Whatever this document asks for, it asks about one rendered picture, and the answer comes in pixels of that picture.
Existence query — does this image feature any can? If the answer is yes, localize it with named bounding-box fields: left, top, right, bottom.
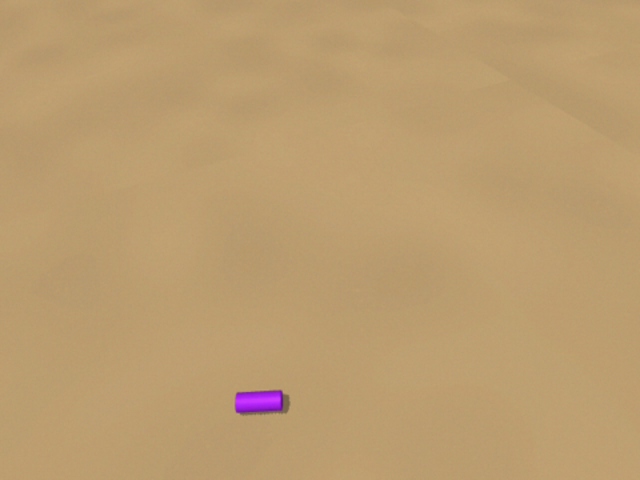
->
left=235, top=390, right=283, bottom=413

